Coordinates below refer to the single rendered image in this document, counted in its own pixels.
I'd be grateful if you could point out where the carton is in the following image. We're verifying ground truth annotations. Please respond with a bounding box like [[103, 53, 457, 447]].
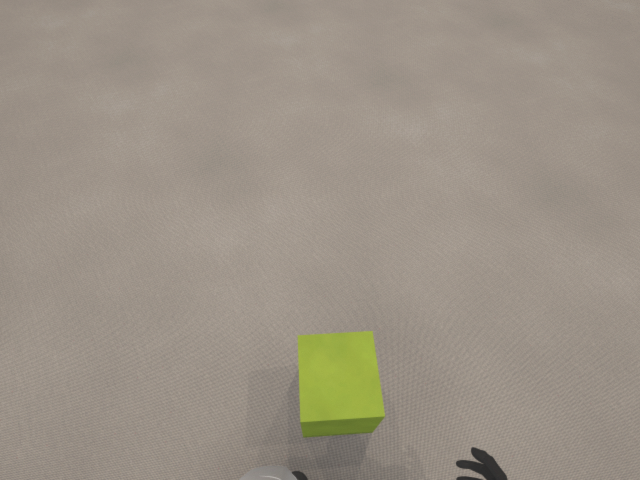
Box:
[[298, 331, 385, 438]]

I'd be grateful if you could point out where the right robot hand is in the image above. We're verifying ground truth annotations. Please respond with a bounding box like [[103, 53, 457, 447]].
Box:
[[456, 447, 508, 480]]

